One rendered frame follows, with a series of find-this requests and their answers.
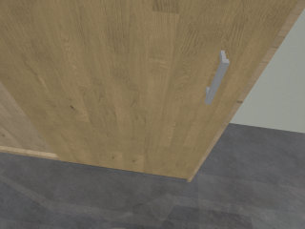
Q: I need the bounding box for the handle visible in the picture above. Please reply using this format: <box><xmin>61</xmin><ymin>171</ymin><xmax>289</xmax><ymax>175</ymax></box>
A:
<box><xmin>205</xmin><ymin>51</ymin><xmax>230</xmax><ymax>105</ymax></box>

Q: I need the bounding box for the wardrobe door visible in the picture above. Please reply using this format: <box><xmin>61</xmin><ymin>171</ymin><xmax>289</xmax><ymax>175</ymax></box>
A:
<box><xmin>0</xmin><ymin>81</ymin><xmax>55</xmax><ymax>154</ymax></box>
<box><xmin>0</xmin><ymin>0</ymin><xmax>298</xmax><ymax>179</ymax></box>

